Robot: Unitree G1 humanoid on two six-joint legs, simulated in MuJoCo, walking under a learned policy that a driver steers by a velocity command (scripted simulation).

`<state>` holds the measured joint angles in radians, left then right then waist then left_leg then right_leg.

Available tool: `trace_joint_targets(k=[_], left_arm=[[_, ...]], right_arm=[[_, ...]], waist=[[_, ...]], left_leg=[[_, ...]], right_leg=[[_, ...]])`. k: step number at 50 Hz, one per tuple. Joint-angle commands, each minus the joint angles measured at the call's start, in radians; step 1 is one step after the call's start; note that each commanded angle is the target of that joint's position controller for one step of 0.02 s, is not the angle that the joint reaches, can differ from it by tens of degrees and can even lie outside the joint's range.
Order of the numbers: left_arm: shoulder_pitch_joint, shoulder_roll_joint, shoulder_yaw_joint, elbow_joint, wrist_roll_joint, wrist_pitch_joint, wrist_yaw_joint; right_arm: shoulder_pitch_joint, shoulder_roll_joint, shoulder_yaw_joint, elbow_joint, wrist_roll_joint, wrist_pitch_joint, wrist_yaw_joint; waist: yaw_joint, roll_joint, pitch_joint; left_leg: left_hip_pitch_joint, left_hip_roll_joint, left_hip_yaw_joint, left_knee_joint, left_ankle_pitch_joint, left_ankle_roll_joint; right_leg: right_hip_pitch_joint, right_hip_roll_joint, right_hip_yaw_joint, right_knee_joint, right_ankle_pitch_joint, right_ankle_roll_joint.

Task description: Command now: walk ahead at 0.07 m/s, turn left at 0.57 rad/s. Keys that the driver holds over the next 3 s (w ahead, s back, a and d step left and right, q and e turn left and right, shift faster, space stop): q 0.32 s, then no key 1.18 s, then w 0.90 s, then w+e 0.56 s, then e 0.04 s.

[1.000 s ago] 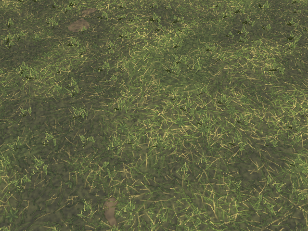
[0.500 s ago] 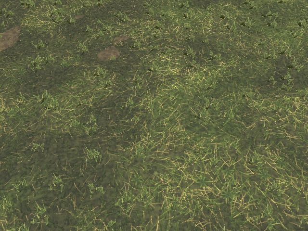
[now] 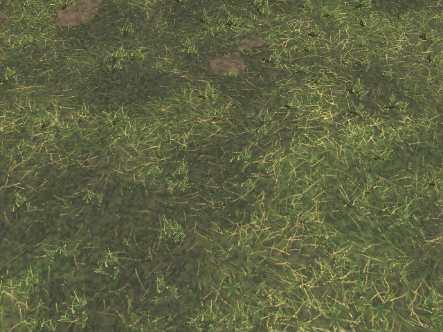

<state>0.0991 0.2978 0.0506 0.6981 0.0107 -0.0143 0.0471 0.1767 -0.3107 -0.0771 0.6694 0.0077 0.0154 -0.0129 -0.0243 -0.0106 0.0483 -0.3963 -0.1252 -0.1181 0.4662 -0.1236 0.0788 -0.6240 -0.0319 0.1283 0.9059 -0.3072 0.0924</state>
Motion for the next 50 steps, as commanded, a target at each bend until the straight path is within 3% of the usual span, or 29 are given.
trace_joint_targets(k=[1,4,6,7,8,9,10,11,12,13,14,16,18,23,25,26,27,28,29,30,32,35,38,40,41,42,43,45,50], left_arm=[[0.039,0.078,0.023,-0.051,-0.006,-0.003,-0.002],[0.024,0.089,0.029,-0.062,-0.010,-0.023,-0.014],[0.065,0.093,0.037,-0.054,-0.013,-0.038,-0.023],[0.100,0.109,0.045,-0.044,-0.011,-0.043,-0.026],[0.116,0.178,0.062,-0.052,0.006,-0.041,-0.020],[0.095,0.247,0.079,-0.043,0.039,-0.025,-0.018],[0.093,0.186,0.069,-0.062,0.037,-0.024,-0.018],[0.070,0.136,0.056,-0.076,0.028,-0.022,-0.014],[0.038,0.112,0.050,-0.082,0.014,-0.017,-0.011],[0.025,0.100,0.046,-0.084,-0.001,-0.012,-0.007],[0.025,0.103,0.044,-0.083,-0.003,-0.006,-0.003],[0.048,0.118,0.052,-0.077,0.006,0.007,0.002],[0.070,0.135,0.058,-0.067,0.006,0.016,0.004],[0.062,0.169,0.067,-0.049,-0.021,0.018,-0.019],[0.043,0.155,0.058,-0.039,-0.039,0.018,-0.022],[0.091,0.124,0.047,-0.015,-0.038,0.013,-0.026],[0.127,0.062,0.025,-0.017,0.001,0.005,-0.034],[0.105,0.023,0.009,-0.048,0.023,-0.003,-0.036],[0.033,0.091,0.025,-0.054,0.011,0.001,-0.026],[0.028,0.112,0.034,-0.048,-0.003,0.005,-0.025],[0.062,0.118,0.044,-0.015,0.000,0.019,-0.016],[0.107,0.073,0.032,0.013,-0.007,0.023,-0.020],[0.081,0.051,0.020,0.014,-0.013,0.021,-0.024],[0.110,0.042,0.014,0.030,-0.009,0.018,-0.029],[0.113,0.057,0.013,0.033,0.004,0.015,-0.030],[0.114,0.102,0.019,0.025,0.013,0.014,-0.028],[0.101,0.165,0.036,0.043,0.001,0.015,-0.027],[0.086,0.086,0.021,0.047,0.002,0.007,-0.036],[0.099,0.063,0.009,0.075,0.004,-0.014,-0.028]], right_arm=[[-0.037,-0.155,-0.042,-0.091,0.002,0.008,-0.018],[-0.024,-0.150,-0.042,-0.099,0.000,0.016,-0.015],[-0.040,-0.139,-0.038,-0.109,0.009,0.021,-0.015],[-0.041,-0.123,-0.033,-0.115,0.015,0.025,-0.017],[-0.001,-0.072,-0.018,-0.122,0.005,0.025,-0.016],[0.019,-0.062,-0.016,-0.157,0.009,0.016,-0.012],[0.032,-0.158,-0.043,-0.140,-0.008,0.003,-0.006],[0.039,-0.192,-0.059,-0.114,0.005,0.006,-0.003],[0.050,-0.173,-0.060,-0.092,0.009,0.019,-0.007],[0.046,-0.151,-0.055,-0.091,0.009,0.031,-0.010],[0.038,-0.116,-0.045,-0.095,0.014,0.039,-0.006],[-0.011,-0.078,-0.032,-0.122,0.020,0.042,-0.001],[-0.051,-0.053,-0.019,-0.144,0.014,0.038,0.003],[-0.034,-0.061,-0.017,-0.139,0.007,0.035,0.017],[0.028,-0.049,-0.019,-0.108,0.003,0.032,0.022],[0.034,-0.063,-0.020,-0.107,-0.002,0.031,0.019],[0.051,-0.123,-0.029,-0.120,-0.010,0.030,0.008],[-0.002,-0.157,-0.025,-0.132,-0.036,0.026,0.007],[0.007,-0.099,-0.013,-0.129,-0.048,0.009,0.012],[-0.009,-0.073,-0.001,-0.110,-0.050,-0.007,0.013],[-0.053,-0.082,-0.003,-0.096,-0.028,-0.022,0.011],[-0.083,-0.058,0.006,-0.077,-0.023,-0.021,0.006],[-0.075,-0.045,0.010,-0.055,-0.022,-0.012,0.006],[-0.088,-0.030,0.018,-0.039,-0.012,-0.008,0.007],[-0.059,-0.021,0.021,-0.023,-0.010,-0.013,0.009],[-0.031,-0.013,0.023,-0.011,-0.023,-0.019,0.011],[0.010,-0.024,0.016,-0.006,-0.029,-0.024,0.017],[-0.064,-0.040,0.014,0.001,-0.026,-0.019,0.011],[-0.051,-0.016,0.012,0.030,-0.022,-0.003,-0.004]], waist=[[0.020,0.138,-0.187],[0.007,0.175,-0.176],[0.037,0.184,-0.180],[0.055,0.171,-0.177],[0.031,0.032,-0.208],[-0.023,-0.291,-0.153],[0.008,-0.251,-0.170],[0.010,-0.159,-0.163],[-0.001,-0.107,-0.143],[0.005,-0.105,-0.125],[0.008,-0.109,-0.111],[0.035,-0.146,-0.104],[0.058,-0.171,-0.131],[0.060,-0.207,-0.153],[0.017,-0.185,-0.142],[0.019,-0.143,-0.143],[0.046,0.046,-0.197],[0.069,0.268,-0.166],[-0.001,0.212,-0.160],[0.013,0.197,-0.136],[0.026,0.187,-0.112],[0.049,0.150,-0.128],[0.027,0.153,-0.131],[0.055,0.135,-0.127],[0.053,0.104,-0.125],[0.030,0.047,-0.121],[-0.023,-0.068,-0.095],[0.027,-0.053,-0.056],[0.030,-0.031,-0.052]], left_leg=[[0.085,0.222,-0.258,-0.113,0.018,0.137],[0.134,0.230,-0.328,-0.066,0.051,0.129],[0.156,0.214,-0.359,-0.008,0.125,0.103],[0.121,0.181,-0.347,0.035,0.083,0.068],[0.020,0.112,-0.260,0.189,-0.165,0.012],[-0.201,-0.048,-0.052,0.367,-0.490,-0.051],[-0.251,0.019,-0.034,0.613,-0.532,-0.100],[-0.248,0.044,-0.032,0.707,-0.463,-0.117],[-0.251,0.059,-0.015,0.745,-0.407,-0.139],[-0.271,0.070,-0.002,0.775,-0.360,-0.156],[-0.266,0.078,0.022,0.767,-0.329,-0.166],[-0.256,0.092,0.077,0.672,-0.286,-0.177],[-0.193,0.108,0.090,0.546,-0.300,-0.176],[0.016,0.105,0.143,0.236,-0.269,-0.132],[0.161,0.084,0.173,-0.024,-0.080,-0.087],[0.273,0.102,0.132,-0.119,0.027,-0.060],[0.425,0.279,-0.087,-0.122,0.269,-0.014],[0.353,0.456,-0.256,-0.108,0.389,0.139],[0.287,0.455,-0.259,-0.126,0.312,0.206],[0.276,0.418,-0.215,-0.131,0.283,0.191],[0.273,0.368,-0.155,-0.121,0.288,0.143],[0.229,0.322,-0.073,-0.091,0.404,0.130],[0.246,0.316,-0.084,-0.074,0.365,0.137],[0.224,0.295,-0.081,-0.060,0.259,0.107],[0.194,0.272,-0.079,-0.064,0.149,0.065],[0.156,0.231,-0.057,-0.047,0.012,0.019],[0.140,0.173,-0.004,-0.067,-0.075,-0.012],[0.184,0.145,0.036,-0.026,-0.113,-0.046],[0.184,0.152,0.033,-0.016,-0.044,-0.040]], right_leg=[[0.125,0.038,-0.025,-0.092,0.053,0.004],[0.165,0.059,-0.019,-0.217,0.012,-0.013],[0.259,0.064,-0.031,-0.398,0.072,-0.039],[0.356,0.027,-0.023,-0.517,0.180,-0.061],[0.485,-0.168,0.124,-0.544,0.279,-0.133],[0.524,-0.346,0.362,-0.578,0.525,-0.306],[0.521,-0.412,0.416,-0.571,0.585,-0.391],[0.506,-0.357,0.302,-0.544,0.578,-0.357],[0.498,-0.284,0.199,-0.524,0.546,-0.305],[0.499,-0.253,0.141,-0.519,0.533,-0.282],[0.486,-0.229,0.088,-0.527,0.541,-0.276],[0.503,-0.206,0.021,-0.547,0.521,-0.282],[0.523,-0.216,0.003,-0.540,0.530,-0.298],[0.498,-0.249,-0.004,-0.517,0.494,-0.308],[0.448,-0.223,-0.029,-0.465,0.432,-0.266],[0.382,-0.195,-0.054,-0.432,0.346,-0.204],[0.262,-0.117,-0.133,-0.276,0.099,-0.107],[0.141,-0.034,-0.171,-0.204,-0.242,-0.039],[0.160,-0.051,-0.108,-0.101,-0.298,-0.017],[0.149,-0.052,-0.092,-0.047,-0.279,-0.014],[0.136,-0.056,-0.076,-0.019,-0.220,-0.003],[0.241,-0.043,-0.093,-0.066,-0.146,0.006],[0.303,-0.030,-0.112,-0.226,-0.091,0.001],[0.406,-0.019,-0.126,-0.440,0.088,-0.016],[0.477,-0.032,-0.101,-0.506,0.237,-0.032],[0.524,-0.086,-0.045,-0.504,0.382,-0.054],[0.490,-0.086,-0.066,-0.443,0.319,-0.089],[0.386,-0.060,-0.067,-0.479,0.129,-0.103],[0.388,-0.042,-0.082,-0.474,0.135,-0.080]])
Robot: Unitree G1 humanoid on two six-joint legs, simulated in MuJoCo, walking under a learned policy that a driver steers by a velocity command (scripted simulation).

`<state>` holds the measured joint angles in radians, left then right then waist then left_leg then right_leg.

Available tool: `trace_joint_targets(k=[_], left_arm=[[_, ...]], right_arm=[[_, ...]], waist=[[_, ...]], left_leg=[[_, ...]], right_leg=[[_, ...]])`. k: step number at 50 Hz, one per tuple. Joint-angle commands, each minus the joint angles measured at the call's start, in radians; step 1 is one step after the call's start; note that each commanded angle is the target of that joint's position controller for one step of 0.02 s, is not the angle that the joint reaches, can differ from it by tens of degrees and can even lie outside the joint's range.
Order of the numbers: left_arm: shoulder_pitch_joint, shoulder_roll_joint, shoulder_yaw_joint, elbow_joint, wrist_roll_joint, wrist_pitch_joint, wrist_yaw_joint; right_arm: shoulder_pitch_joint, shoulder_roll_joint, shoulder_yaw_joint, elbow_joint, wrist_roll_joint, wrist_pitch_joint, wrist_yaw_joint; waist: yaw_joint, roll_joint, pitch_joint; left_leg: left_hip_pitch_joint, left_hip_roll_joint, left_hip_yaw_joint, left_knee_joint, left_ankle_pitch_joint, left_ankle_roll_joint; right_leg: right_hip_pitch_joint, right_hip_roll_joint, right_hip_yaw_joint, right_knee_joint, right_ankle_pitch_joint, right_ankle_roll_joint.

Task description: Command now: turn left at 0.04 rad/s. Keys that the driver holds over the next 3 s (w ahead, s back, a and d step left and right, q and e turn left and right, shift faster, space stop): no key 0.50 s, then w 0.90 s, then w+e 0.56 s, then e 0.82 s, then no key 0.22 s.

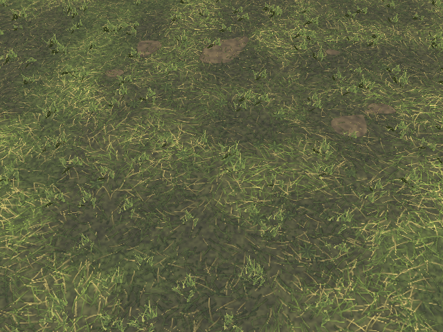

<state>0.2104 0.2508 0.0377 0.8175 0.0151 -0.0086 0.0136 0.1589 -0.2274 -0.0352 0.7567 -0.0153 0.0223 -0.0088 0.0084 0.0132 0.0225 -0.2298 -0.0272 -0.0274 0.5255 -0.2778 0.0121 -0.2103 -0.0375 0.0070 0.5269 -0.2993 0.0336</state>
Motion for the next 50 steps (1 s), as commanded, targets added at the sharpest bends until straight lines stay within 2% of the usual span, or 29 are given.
trace_joint_targets(k=[1,9,25,26,28,29,31,34,37,38,39,40,41,42,43,44,45,46,47,48,49,50], left_arm=[[-0.012,0.110,0.021,-0.040,-0.002,-0.020,0.008],[-0.003,0.100,0.015,0.007,-0.006,-0.017,0.016],[0.018,0.078,0.010,0.129,-0.011,-0.009,0.024],[0.039,0.073,0.009,0.145,-0.012,-0.007,0.025],[0.041,0.090,0.016,0.150,-0.025,-0.002,0.031],[0.038,0.092,0.016,0.143,-0.028,-0.007,0.033],[0.055,0.088,0.015,0.141,-0.038,-0.033,0.030],[0.082,0.087,0.018,0.144,-0.043,-0.070,0.015],[0.121,0.088,0.018,0.147,-0.051,-0.094,0.002],[0.147,0.096,0.020,0.150,-0.054,-0.101,-0.001],[0.180,0.118,0.025,0.158,-0.058,-0.108,-0.005],[0.232,0.135,0.032,0.171,-0.059,-0.115,-0.008],[0.305,0.151,0.040,0.193,-0.052,-0.117,-0.012],[0.394,0.156,0.045,0.215,-0.045,-0.115,-0.016],[0.449,0.160,0.047,0.232,-0.039,-0.109,-0.017],[0.457,0.133,0.036,0.235,-0.034,-0.101,-0.013],[0.428,0.114,0.028,0.225,-0.032,-0.091,-0.004],[0.365,0.116,0.026,0.201,-0.035,-0.080,0.006],[0.260,0.138,0.027,0.162,-0.040,-0.069,0.016],[0.141,0.173,0.031,0.125,-0.038,-0.060,0.018],[0.093,0.207,0.039,0.108,-0.033,-0.058,0.015],[0.089,0.217,0.039,0.103,-0.021,-0.062,0.011]], right_arm=[[-0.029,-0.098,-0.030,-0.049,0.002,-0.011,-0.008],[0.010,-0.100,-0.035,0.033,0.008,-0.017,-0.017],[0.045,-0.095,-0.030,0.190,0.014,-0.019,-0.033],[0.063,-0.089,-0.029,0.207,0.015,-0.017,-0.034],[0.075,-0.108,-0.037,0.218,0.028,-0.016,-0.036],[0.071,-0.108,-0.037,0.214,0.030,-0.023,-0.036],[0.081,-0.098,-0.034,0.214,0.039,-0.053,-0.031],[0.094,-0.089,-0.033,0.219,0.047,-0.093,-0.015],[0.093,-0.074,-0.028,0.214,0.052,-0.124,0.000],[0.087,-0.070,-0.026,0.207,0.052,-0.135,0.004],[0.087,-0.059,-0.022,0.201,0.052,-0.148,0.011],[0.074,-0.057,-0.021,0.194,0.050,-0.162,0.020],[0.032,-0.061,-0.022,0.178,0.047,-0.172,0.029],[-0.056,-0.065,-0.020,0.148,0.045,-0.179,0.038],[-0.142,-0.057,-0.014,0.106,0.046,-0.181,0.044],[-0.218,-0.052,-0.008,0.065,0.057,-0.176,0.047],[-0.255,-0.042,0.002,0.031,0.068,-0.170,0.048],[-0.250,-0.037,0.010,0.012,0.068,-0.165,0.052],[-0.203,-0.045,0.013,0.019,0.063,-0.160,0.058],[-0.088,-0.045,0.013,0.060,0.059,-0.152,0.066],[0.056,-0.060,-0.004,0.118,0.052,-0.138,0.067],[0.183,-0.120,-0.039,0.167,0.050,-0.115,0.055]], waist=[[-0.002,-0.046,-0.024],[0.000,-0.007,-0.016],[-0.004,-0.014,0.004],[-0.005,-0.013,-0.018],[-0.009,-0.018,0.038],[-0.008,-0.018,0.086],[-0.007,-0.014,0.134],[-0.004,-0.018,0.111],[0.004,-0.044,0.104],[0.010,-0.063,0.103],[0.012,-0.111,0.095],[0.026,-0.141,0.074],[0.052,-0.157,0.043],[0.109,-0.166,0.024],[0.143,-0.230,0.047],[0.146,-0.197,0.092],[0.130,-0.160,0.104],[0.102,-0.124,0.102],[0.058,-0.105,0.082],[-0.011,-0.119,0.036],[-0.082,-0.144,-0.015],[-0.146,-0.155,-0.053]], left_leg=[[0.015,0.053,-0.057,-0.075,0.114,0.024],[0.022,0.053,-0.050,-0.076,0.150,0.008],[0.042,0.049,-0.033,-0.092,0.177,0.003],[0.049,0.037,-0.019,-0.093,0.072,0.007],[-0.024,0.015,-0.011,-0.080,-0.307,0.038],[-0.076,0.027,-0.030,-0.088,-0.416,0.054],[-0.116,0.056,-0.071,-0.090,-0.443,0.079],[-0.111,0.071,-0.100,-0.062,-0.374,0.100],[-0.134,0.051,-0.088,-0.015,-0.299,0.113],[-0.161,0.038,-0.073,0.023,-0.256,0.114],[-0.215,0.018,-0.044,0.085,-0.179,0.109],[-0.277,0.003,-0.004,0.182,-0.008,0.094],[-0.370,0.000,0.029,0.283,0.127,0.073],[-0.517,-0.001,0.045,0.410,0.092,0.057],[-0.732,0.006,0.038,0.549,-0.274,0.053],[-0.886,0.064,-0.006,0.623,-0.448,0.057],[-0.948,0.124,-0.042,0.619,-0.480,0.063],[-0.894,0.158,-0.033,0.518,-0.441,0.063],[-0.687,0.164,-0.014,0.348,-0.275,0.059],[-0.312,0.112,0.039,0.209,-0.016,0.042],[0.040,0.026,0.114,0.186,0.213,0.017],[0.231,-0.029,0.154,0.234,0.208,0.003]], right_leg=[[-0.024,-0.035,0.039,-0.094,0.124,-0.022],[-0.013,-0.021,0.031,-0.090,0.131,-0.028],[-0.005,0.002,0.012,-0.109,0.149,-0.030],[0.003,0.015,-0.001,-0.110,0.048,-0.034],[-0.063,0.029,0.001,-0.095,-0.289,-0.070],[-0.106,0.018,0.025,-0.101,-0.395,-0.089],[-0.136,-0.012,0.074,-0.100,-0.430,-0.119],[-0.114,-0.035,0.122,-0.084,-0.374,-0.149],[-0.067,-0.048,0.176,-0.091,-0.324,-0.185],[-0.033,-0.061,0.210,-0.094,-0.279,-0.202],[0.032,-0.097,0.270,-0.091,-0.179,-0.227],[0.123,-0.142,0.339,-0.087,-0.028,-0.252],[0.230,-0.189,0.403,-0.079,0.112,-0.276],[0.353,-0.235,0.472,-0.103,0.211,-0.306],[0.477,-0.331,0.580,-0.151,0.312,-0.349],[0.527,-0.383,0.621,-0.151,0.330,-0.351],[0.524,-0.398,0.583,-0.156,0.310,-0.309],[0.451,-0.383,0.504,-0.196,0.261,-0.257],[0.292,-0.336,0.403,-0.251,0.192,-0.208],[0.042,-0.238,0.260,-0.283,0.142,-0.168],[-0.159,-0.175,0.166,-0.292,0.128,-0.148],[-0.233,-0.130,0.102,-0.228,0.240,-0.125]])
Over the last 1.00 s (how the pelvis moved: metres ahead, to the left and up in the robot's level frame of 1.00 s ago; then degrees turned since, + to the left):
0.04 -0.02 0.00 18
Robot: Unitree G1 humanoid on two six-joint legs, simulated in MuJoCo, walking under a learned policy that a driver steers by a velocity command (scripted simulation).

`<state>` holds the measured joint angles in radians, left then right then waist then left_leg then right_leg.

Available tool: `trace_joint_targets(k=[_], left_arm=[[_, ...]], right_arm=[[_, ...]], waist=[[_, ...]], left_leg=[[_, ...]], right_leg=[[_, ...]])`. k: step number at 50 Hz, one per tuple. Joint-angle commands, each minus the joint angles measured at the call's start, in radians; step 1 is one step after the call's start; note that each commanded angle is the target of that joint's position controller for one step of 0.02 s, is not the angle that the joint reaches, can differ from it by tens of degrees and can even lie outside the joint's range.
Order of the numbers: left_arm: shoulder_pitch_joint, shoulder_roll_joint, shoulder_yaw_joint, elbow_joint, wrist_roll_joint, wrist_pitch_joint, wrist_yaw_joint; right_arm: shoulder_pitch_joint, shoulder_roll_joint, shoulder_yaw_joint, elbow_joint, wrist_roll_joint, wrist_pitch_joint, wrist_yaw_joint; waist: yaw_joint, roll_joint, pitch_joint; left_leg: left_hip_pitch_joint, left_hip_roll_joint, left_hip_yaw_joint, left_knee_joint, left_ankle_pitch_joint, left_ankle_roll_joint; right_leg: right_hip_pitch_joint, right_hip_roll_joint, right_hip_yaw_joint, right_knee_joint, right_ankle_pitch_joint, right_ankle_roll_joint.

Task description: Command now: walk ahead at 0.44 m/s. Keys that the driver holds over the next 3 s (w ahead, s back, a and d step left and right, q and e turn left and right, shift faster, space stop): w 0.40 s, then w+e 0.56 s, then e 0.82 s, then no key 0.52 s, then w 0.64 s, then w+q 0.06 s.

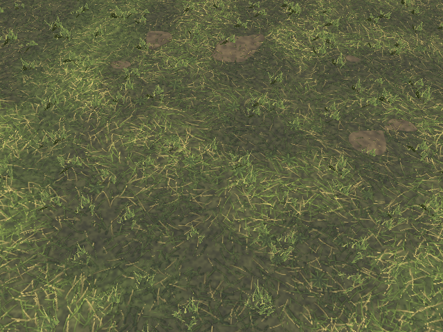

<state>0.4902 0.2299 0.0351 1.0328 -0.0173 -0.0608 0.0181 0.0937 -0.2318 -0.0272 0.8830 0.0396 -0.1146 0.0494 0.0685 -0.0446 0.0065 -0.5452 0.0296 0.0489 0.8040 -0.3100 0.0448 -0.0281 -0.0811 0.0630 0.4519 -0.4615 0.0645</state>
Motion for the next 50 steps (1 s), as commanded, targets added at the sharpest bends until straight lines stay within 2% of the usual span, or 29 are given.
trace_joint_targets(k=[1,2,3,4,5,6,7,8,9,11,13,15,20,25,28,29,30,31,32,33,34,35,36,37,40,42,45,48,50], left_arm=[[-0.199,0.227,0.037,-0.108,0.008,-0.016,0.003],[-0.199,0.178,0.026,-0.113,0.015,-0.020,0.004],[-0.169,0.031,-0.009,-0.135,0.042,-0.024,0.004],[-0.008,-0.036,-0.015,-0.151,-0.014,-0.050,0.008],[-0.039,0.034,-0.002,-0.156,-0.059,-0.063,0.006],[-0.142,0.067,0.002,-0.182,-0.048,-0.069,0.004],[-0.175,0.085,0.010,-0.175,-0.022,-0.061,0.011],[-0.159,0.101,0.022,-0.170,-0.006,-0.050,0.014],[-0.140,0.113,0.030,-0.167,-0.008,-0.039,0.007],[-0.158,0.115,0.036,-0.165,-0.007,-0.027,0.001],[-0.243,0.098,0.035,-0.193,0.007,-0.025,-0.002],[-0.342,0.084,0.033,-0.228,0.013,-0.026,-0.009],[-0.542,0.059,0.018,-0.286,0.001,-0.036,-0.035],[-0.654,0.052,0.003,-0.331,-0.013,-0.044,-0.072],[-0.617,0.087,0.015,-0.341,-0.013,-0.049,-0.090],[-0.542,0.116,0.030,-0.324,-0.011,-0.046,-0.090],[-0.390,0.157,0.053,-0.283,-0.011,-0.044,-0.086],[-0.216,0.207,0.076,-0.245,-0.004,-0.035,-0.075],[-0.082,0.301,0.100,-0.228,0.014,-0.029,-0.066],[-0.086,0.236,0.082,-0.213,0.010,-0.020,-0.057],[-0.155,0.193,0.070,-0.223,0.005,-0.020,-0.051],[-0.238,0.165,0.061,-0.245,0.005,-0.024,-0.050],[-0.295,0.140,0.052,-0.262,0.007,-0.029,-0.053],[-0.325,0.125,0.045,-0.275,0.016,-0.032,-0.052],[-0.321,0.152,0.051,-0.284,0.008,-0.031,-0.041],[-0.286,0.192,0.064,-0.282,0.008,-0.030,-0.025],[-0.215,0.210,0.072,-0.270,-0.003,-0.019,-0.012],[-0.159,0.202,0.071,-0.254,-0.014,-0.009,-0.008],[-0.150,0.196,0.071,-0.255,-0.011,0.005,0.001]], right_arm=[[0.357,-0.157,-0.074,0.064,-0.007,0.040,-0.018],[0.460,-0.180,-0.088,0.087,-0.016,0.050,-0.034],[0.504,-0.245,-0.083,0.099,-0.030,0.052,-0.046],[0.448,-0.262,-0.062,0.069,-0.047,0.033,-0.035],[0.319,-0.215,-0.051,0.047,-0.030,0.014,-0.018],[0.226,-0.163,-0.037,0.025,-0.022,-0.001,-0.009],[0.154,-0.149,-0.032,0.017,-0.035,-0.009,-0.001],[0.118,-0.132,-0.028,0.014,-0.050,-0.010,0.001],[0.118,-0.107,-0.021,0.023,-0.056,-0.008,-0.002],[0.183,-0.077,-0.011,0.056,-0.047,-0.009,-0.016],[0.239,-0.113,-0.018,0.075,-0.043,-0.007,-0.031],[0.275,-0.120,-0.019,0.085,-0.043,0.003,-0.046],[0.348,-0.130,-0.017,0.102,-0.033,0.014,-0.066],[0.409,-0.133,-0.023,0.135,-0.041,0.034,-0.069],[0.375,-0.167,-0.034,0.116,-0.051,0.045,-0.074],[0.366,-0.180,-0.038,0.106,-0.055,0.052,-0.078],[0.344,-0.190,-0.040,0.092,-0.061,0.062,-0.080],[0.315,-0.195,-0.036,0.064,-0.065,0.059,-0.082],[0.401,-0.083,0.000,0.030,-0.076,0.033,-0.063],[0.396,-0.084,0.006,0.043,-0.056,-0.012,-0.044],[0.269,-0.169,-0.018,-0.011,-0.014,-0.042,-0.034],[0.194,-0.186,-0.021,-0.039,-0.003,-0.056,-0.037],[0.171,-0.179,-0.028,-0.043,-0.016,-0.055,-0.047],[0.184,-0.177,-0.036,-0.046,-0.032,-0.042,-0.056],[0.189,-0.128,-0.033,-0.080,-0.054,-0.006,-0.065],[0.093,-0.117,-0.028,-0.122,-0.060,0.002,-0.071],[-0.043,-0.090,-0.016,-0.164,-0.055,-0.003,-0.065],[-0.104,-0.118,-0.022,-0.197,-0.034,-0.006,-0.056],[-0.103,-0.158,-0.037,-0.208,-0.040,-0.013,-0.050]], waist=[[-0.282,-0.066,-0.080],[-0.340,0.038,-0.103],[-0.280,0.367,-0.102],[-0.167,0.492,-0.153],[-0.122,0.285,-0.027],[-0.120,0.158,0.067],[-0.098,0.064,0.077],[-0.067,0.085,0.053],[-0.047,0.153,0.039],[-0.048,0.142,0.045],[-0.065,0.089,0.056],[-0.085,0.065,0.054],[-0.141,0.087,0.080],[-0.163,0.089,0.110],[-0.111,0.135,0.039],[-0.071,0.164,-0.019],[0.006,0.173,-0.104],[0.085,0.152,-0.203],[0.049,-0.081,-0.362],[0.045,-0.105,-0.422],[0.047,-0.076,-0.244],[0.012,0.007,-0.133],[-0.033,0.079,-0.056],[-0.072,0.079,-0.027],[-0.110,0.024,-0.001],[-0.087,0.004,0.023],[-0.026,-0.012,0.016],[-0.004,-0.034,-0.006],[-0.021,-0.049,-0.015]], left_leg=[[0.645,-0.091,0.091,-0.062,0.159,-0.023],[0.725,-0.050,0.022,-0.121,0.087,-0.005],[0.668,0.177,-0.367,-0.296,-0.100,0.064],[0.682,0.360,-0.967,-0.650,-0.253,0.221],[0.597,0.393,-1.004,-0.705,-0.427,0.234],[0.481,0.362,-0.823,-0.667,-0.333,0.210],[0.383,0.301,-0.640,-0.626,-0.167,0.173],[0.341,0.235,-0.498,-0.623,-0.075,0.146],[0.330,0.199,-0.412,-0.636,-0.003,0.135],[0.358,0.163,-0.307,-0.662,0.145,0.138],[0.411,0.175,-0.267,-0.676,0.284,0.150],[0.468,0.175,-0.229,-0.682,0.364,0.148],[0.486,0.140,-0.139,-0.719,0.373,0.109],[0.672,0.190,-0.064,-0.665,0.493,0.109],[0.750,0.210,-0.016,-0.516,0.951,0.089],[0.772,0.207,-0.004,-0.408,1.132,0.078],[0.740,0.184,0.025,-0.218,1.219,0.058],[0.511,0.169,0.033,0.027,1.064,0.031],[0.039,-0.008,0.027,0.467,0.414,-0.049],[-0.142,-0.093,-0.138,0.633,-0.209,-0.037],[-0.244,-0.024,-0.187,0.642,-0.152,-0.010],[-0.228,0.024,-0.171,0.566,-0.067,-0.001],[-0.181,0.049,-0.154,0.476,-0.029,-0.010],[-0.110,0.076,-0.153,0.415,-0.006,-0.023],[-0.028,0.089,-0.121,0.259,0.026,-0.078],[-0.017,0.070,-0.097,0.090,0.155,-0.106],[0.076,0.010,-0.084,-0.174,0.390,-0.110],[0.107,-0.011,-0.119,-0.271,0.420,-0.108],[0.118,-0.025,-0.140,-0.327,0.354,-0.088]], right_leg=[[-0.412,-0.041,-0.032,0.013,0.527,-0.121],[-0.455,-0.003,-0.065,0.283,0.529,-0.077],[-0.557,0.078,-0.051,0.715,-0.072,-0.037],[-0.685,0.177,0.088,0.952,-0.154,-0.057],[-0.793,0.099,0.078,1.029,-0.038,-0.085],[-0.807,0.034,0.050,0.997,0.085,-0.118],[-0.736,-0.019,0.046,0.932,0.183,-0.127],[-0.671,-0.048,0.047,0.854,0.242,-0.134],[-0.617,-0.065,0.047,0.793,0.273,-0.135],[-0.617,-0.064,0.014,0.707,0.302,-0.129],[-0.694,-0.062,-0.003,0.606,0.361,-0.110],[-0.753,-0.056,-0.013,0.478,0.436,-0.087],[-0.676,-0.002,-0.072,0.180,0.618,-0.074],[-0.712,0.030,-0.094,0.068,0.560,-0.119],[-0.588,0.100,-0.144,0.066,0.431,-0.176],[-0.495,0.135,-0.164,0.075,0.388,-0.197],[-0.309,0.168,-0.180,0.039,0.409,-0.226],[0.016,0.088,-0.050,0.061,0.442,-0.277],[0.461,-0.189,0.460,0.057,0.325,-0.476],[0.531,-0.277,0.761,-0.115,0.241,-0.521],[0.399,-0.226,0.614,-0.157,0.210,-0.453],[0.218,-0.183,0.471,-0.193,0.273,-0.415],[0.059,-0.142,0.385,-0.220,0.371,-0.392],[-0.055,-0.106,0.319,-0.245,0.439,-0.376],[-0.244,-0.063,0.236,-0.282,0.500,-0.380],[-0.315,-0.026,0.186,-0.289,0.496,-0.360],[-0.346,0.026,0.150,-0.252,0.425,-0.298],[-0.263,-0.006,0.225,-0.196,0.340,-0.275],[-0.177,-0.020,0.285,-0.090,0.407,-0.249]])
Over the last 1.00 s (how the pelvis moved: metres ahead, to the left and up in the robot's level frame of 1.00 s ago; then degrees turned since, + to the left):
0.13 0.04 -0.01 -1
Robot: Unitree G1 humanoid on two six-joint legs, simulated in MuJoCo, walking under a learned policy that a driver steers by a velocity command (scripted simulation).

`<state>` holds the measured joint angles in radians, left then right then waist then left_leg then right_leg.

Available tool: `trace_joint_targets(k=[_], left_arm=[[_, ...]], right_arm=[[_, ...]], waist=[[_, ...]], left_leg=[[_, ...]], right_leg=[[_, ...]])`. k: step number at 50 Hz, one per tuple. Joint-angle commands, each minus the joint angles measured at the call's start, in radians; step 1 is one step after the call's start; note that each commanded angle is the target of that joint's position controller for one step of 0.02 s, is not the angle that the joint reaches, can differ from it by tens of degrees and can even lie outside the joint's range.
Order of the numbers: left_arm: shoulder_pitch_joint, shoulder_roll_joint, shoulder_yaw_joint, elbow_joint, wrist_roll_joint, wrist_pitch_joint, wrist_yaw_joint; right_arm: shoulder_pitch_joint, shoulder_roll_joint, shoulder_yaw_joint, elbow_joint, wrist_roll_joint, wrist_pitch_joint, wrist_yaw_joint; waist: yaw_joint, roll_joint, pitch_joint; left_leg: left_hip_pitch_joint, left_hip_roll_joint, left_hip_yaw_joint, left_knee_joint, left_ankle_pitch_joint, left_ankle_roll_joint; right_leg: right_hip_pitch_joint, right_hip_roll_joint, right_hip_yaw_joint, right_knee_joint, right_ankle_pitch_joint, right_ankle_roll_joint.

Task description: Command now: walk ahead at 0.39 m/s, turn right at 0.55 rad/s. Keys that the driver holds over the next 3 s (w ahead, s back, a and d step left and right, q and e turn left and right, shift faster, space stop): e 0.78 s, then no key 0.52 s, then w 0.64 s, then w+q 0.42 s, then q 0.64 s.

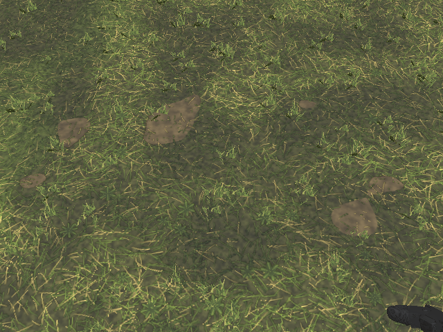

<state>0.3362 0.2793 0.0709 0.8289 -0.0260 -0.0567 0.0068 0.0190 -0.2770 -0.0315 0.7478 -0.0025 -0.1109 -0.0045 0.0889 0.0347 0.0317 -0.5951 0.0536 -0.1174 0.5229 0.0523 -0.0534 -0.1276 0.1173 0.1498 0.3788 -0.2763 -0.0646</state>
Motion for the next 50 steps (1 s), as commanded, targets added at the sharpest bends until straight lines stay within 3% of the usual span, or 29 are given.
trace_joint_targets(k=[1,2,3,4,5,6,7,8,10,13,16,21,23,25,26,27,28,29,30,31,32,33,35,39,45,47,48,49,50], left_arm=[[-0.003,0.148,0.037,-0.058,0.003,0.009,0.018],[-0.023,0.135,0.034,-0.072,0.006,0.016,0.021],[-0.031,0.098,0.022,-0.091,0.011,0.017,0.021],[-0.008,0.038,0.001,-0.120,0.033,0.016,0.022],[0.209,0.017,-0.011,-0.127,0.006,0.008,0.014],[0.202,0.131,0.011,-0.099,-0.009,0.018,0.019],[0.072,0.177,0.028,-0.120,-0.009,0.034,0.024],[0.013,0.172,0.033,-0.134,-0.002,0.053,0.031],[0.010,0.134,0.036,-0.151,0.004,0.084,0.034],[-0.004,0.079,0.026,-0.186,0.005,0.096,0.034],[-0.053,0.073,0.022,-0.219,0.012,0.096,0.021],[-0.141,0.091,0.028,-0.269,0.012,0.110,-0.008],[-0.162,0.100,0.034,-0.290,0.012,0.115,-0.019],[-0.135,0.099,0.041,-0.287,0.013,0.114,-0.026],[-0.104,0.125,0.053,-0.277,0.017,0.112,-0.020],[-0.049,0.219,0.082,-0.274,0.017,0.108,-0.002],[-0.054,0.322,0.096,-0.305,0.036,0.103,0.009],[-0.021,0.265,0.081,-0.300,0.050,0.080,0.000],[-0.054,0.243,0.070,-0.293,0.047,0.062,-0.002],[-0.109,0.220,0.065,-0.296,0.031,0.054,0.002],[-0.156,0.193,0.056,-0.304,0.015,0.058,0.007],[-0.183,0.185,0.048,-0.312,0.015,0.063,0.012],[-0.193,0.187,0.047,-0.319,0.026,0.070,0.018],[-0.177,0.205,0.055,-0.315,0.020,0.078,0.028],[-0.182,0.182,0.039,-0.303,0.028,0.087,0.013],[-0.207,0.164,0.028,-0.300,0.020,0.090,0.013],[-0.192,0.146,0.021,-0.292,0.019,0.089,0.015],[-0.159,0.108,0.009,-0.290,0.033,0.084,0.017],[-0.120,0.089,0.006,-0.297,0.036,0.075,0.014]], right_arm=[[-0.007,-0.128,-0.039,-0.071,0.000,-0.022,0.007],[0.050,-0.137,-0.046,-0.058,-0.005,-0.029,0.007],[0.128,-0.163,-0.054,-0.048,-0.020,-0.034,0.003],[0.257,-0.228,-0.067,-0.045,-0.037,-0.028,-0.007],[0.291,-0.263,-0.076,-0.026,-0.028,-0.003,0.001],[0.246,-0.178,-0.063,-0.056,-0.011,0.014,0.003],[0.204,-0.115,-0.045,-0.075,-0.009,0.025,-0.004],[0.142,-0.101,-0.036,-0.077,-0.014,0.038,-0.006],[0.082,-0.105,-0.037,-0.067,-0.025,0.049,-0.007],[0.069,-0.122,-0.049,-0.052,-0.025,0.046,-0.012],[0.063,-0.144,-0.061,-0.046,-0.011,0.060,-0.022],[0.063,-0.183,-0.075,-0.033,0.006,0.084,-0.015],[0.078,-0.200,-0.083,-0.023,0.018,0.089,-0.010],[0.074,-0.203,-0.086,-0.014,0.035,0.096,-0.009],[0.118,-0.178,-0.081,0.005,0.035,0.097,-0.007],[0.155,-0.128,-0.068,0.007,0.006,0.098,-0.001],[0.117,-0.088,-0.047,-0.058,-0.033,0.096,-0.003],[0.041,-0.135,-0.063,-0.064,-0.019,0.093,-0.006],[0.038,-0.147,-0.068,-0.067,0.006,0.096,-0.006],[0.061,-0.145,-0.071,-0.049,0.007,0.098,-0.013],[0.060,-0.157,-0.075,-0.045,-0.004,0.101,-0.022],[0.067,-0.158,-0.078,-0.044,-0.009,0.104,-0.023],[0.093,-0.136,-0.073,-0.041,-0.003,0.105,-0.020],[0.058,-0.103,-0.058,-0.056,0.001,0.107,-0.017],[0.073,-0.109,-0.058,-0.065,0.010,0.103,0.004],[0.115,-0.093,-0.055,-0.059,0.007,0.093,0.014],[0.133,-0.097,-0.055,-0.057,-0.004,0.088,0.016],[0.151,-0.152,-0.063,-0.068,-0.025,0.086,0.013],[0.103,-0.201,-0.069,-0.066,-0.038,0.090,0.009]], waist=[[-0.058,-0.142,-0.054],[-0.092,-0.147,-0.079],[-0.130,-0.124,-0.148],[-0.164,0.034,-0.300],[-0.078,0.336,-0.450],[-0.098,0.204,-0.412],[-0.133,0.112,-0.282],[-0.117,0.044,-0.202],[-0.071,0.089,-0.105],[-0.065,0.115,-0.101],[-0.076,0.080,-0.148],[-0.100,0.094,-0.111],[-0.103,0.100,-0.101],[-0.077,0.091,-0.104],[-0.072,0.053,-0.114],[-0.072,-0.131,-0.144],[-0.083,-0.377,-0.142],[-0.010,-0.238,-0.213],[-0.037,-0.196,-0.185],[-0.066,-0.150,-0.164],[-0.080,-0.137,-0.149],[-0.098,-0.146,-0.150],[-0.111,-0.149,-0.169],[-0.088,-0.164,-0.161],[-0.064,-0.196,-0.145],[-0.100,-0.187,-0.137],[-0.109,-0.164,-0.132],[-0.088,-0.052,-0.146],[-0.018,0.156,-0.102]], left_leg=[[0.197,-0.054,0.028,-0.061,-0.047,0.026],[0.272,-0.054,0.042,-0.102,-0.027,0.049],[0.424,0.007,0.020,-0.115,0.063,0.088],[0.693,0.219,-0.147,-0.043,0.362,0.157],[0.946,0.460,-0.512,-0.045,0.404,0.350],[0.877,0.426,-0.532,-0.089,0.183,0.330],[0.761,0.359,-0.358,-0.108,0.117,0.282],[0.625,0.303,-0.244,-0.133,0.126,0.258],[0.408,0.228,-0.094,-0.199,0.120,0.252],[0.379,0.220,0.016,-0.251,0.193,0.284],[0.427,0.254,0.067,-0.256,0.199,0.300],[0.424,0.266,0.141,-0.254,0.033,0.273],[0.466,0.285,0.141,-0.216,0.025,0.252],[0.469,0.269,0.175,-0.130,0.001,0.201],[0.426,0.230,0.214,-0.045,-0.053,0.147],[0.267,0.138,0.299,0.183,-0.232,0.061],[-0.055,-0.017,0.296,0.463,-0.709,-0.029],[-0.087,-0.033,0.113,0.644,-0.746,-0.028],[-0.104,-0.018,0.078,0.686,-0.668,-0.012],[-0.107,-0.002,0.064,0.661,-0.584,-0.004],[-0.106,0.005,0.057,0.625,-0.526,-0.006],[-0.051,-0.006,0.064,0.623,-0.486,-0.012],[0.005,-0.033,0.071,0.571,-0.437,-0.022],[0.066,-0.057,0.055,0.356,-0.405,-0.033],[0.210,-0.059,0.073,0.171,-0.420,-0.005],[0.312,-0.063,0.094,-0.020,-0.305,0.023],[0.392,-0.041,0.080,-0.125,-0.184,0.046],[0.474,0.096,-0.046,-0.163,-0.058,0.092],[0.434,0.222,-0.195,-0.183,0.050,0.215]], right_leg=[[-0.048,-0.219,0.223,0.045,0.273,-0.103],[-0.043,-0.193,0.226,0.121,0.305,-0.076],[-0.086,-0.134,0.189,0.264,0.292,-0.034],[-0.236,-0.055,0.081,0.562,-0.026,0.019],[-0.501,0.025,0.012,0.823,-0.489,0.061],[-0.579,-0.071,0.037,0.933,-0.390,0.084],[-0.614,-0.098,-0.005,0.958,-0.313,0.102],[-0.589,-0.131,-0.036,0.936,-0.259,0.117],[-0.492,-0.168,-0.070,0.871,-0.193,0.127],[-0.457,-0.174,-0.107,0.746,-0.118,0.136],[-0.419,-0.195,-0.113,0.609,-0.022,0.133],[-0.320,-0.182,-0.169,0.413,0.011,0.096],[-0.298,-0.172,-0.186,0.329,-0.016,0.072],[-0.205,-0.142,-0.218,0.158,0.067,0.035],[-0.104,-0.124,-0.201,0.068,0.169,0.005],[0.074,-0.254,-0.007,0.008,0.481,-0.058],[0.181,-0.495,0.357,0.002,0.697,-0.268],[0.155,-0.505,0.360,-0.008,0.696,-0.334],[0.130,-0.453,0.263,-0.006,0.663,-0.287],[0.103,-0.394,0.195,0.000,0.589,-0.225],[0.076,-0.368,0.171,-0.001,0.554,-0.189],[0.020,-0.345,0.147,-0.003,0.579,-0.181],[-0.009,-0.320,0.133,-0.008,0.571,-0.183],[-0.021,-0.303,0.177,0.000,0.435,-0.179],[-0.072,-0.306,0.252,0.032,0.347,-0.168],[-0.098,-0.273,0.251,0.067,0.320,-0.133],[-0.135,-0.242,0.240,0.082,0.250,-0.090],[-0.202,-0.175,0.176,0.179,0.095,-0.025],[-0.284,-0.044,0.018,0.258,-0.130,0.033]])
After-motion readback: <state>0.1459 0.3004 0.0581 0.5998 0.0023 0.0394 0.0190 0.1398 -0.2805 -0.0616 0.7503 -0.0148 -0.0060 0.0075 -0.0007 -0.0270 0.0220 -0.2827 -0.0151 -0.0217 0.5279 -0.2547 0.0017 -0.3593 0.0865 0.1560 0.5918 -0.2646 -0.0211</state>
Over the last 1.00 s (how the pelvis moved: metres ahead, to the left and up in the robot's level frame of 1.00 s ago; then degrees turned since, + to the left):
0.55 0.04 0.02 -15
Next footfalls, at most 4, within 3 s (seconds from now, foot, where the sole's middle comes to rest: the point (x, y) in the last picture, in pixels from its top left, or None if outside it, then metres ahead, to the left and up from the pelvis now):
0.06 left None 0.23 0.14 -0.78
0.54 right None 0.18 -0.12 -0.78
0.98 left None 0.27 0.07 -0.78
1.24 right None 0.11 -0.12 -0.78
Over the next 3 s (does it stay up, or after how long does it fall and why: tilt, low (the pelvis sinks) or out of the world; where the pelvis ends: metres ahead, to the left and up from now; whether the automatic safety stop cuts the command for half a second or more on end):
stays up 0.67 -0.35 -0.01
